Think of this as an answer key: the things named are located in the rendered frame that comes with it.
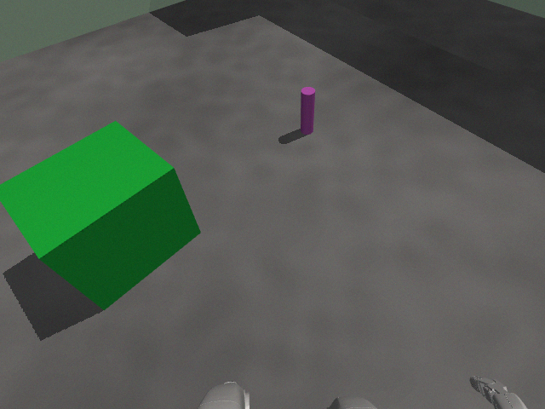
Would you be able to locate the right robot hand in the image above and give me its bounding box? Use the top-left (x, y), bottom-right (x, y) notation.
top-left (470, 376), bottom-right (527, 409)

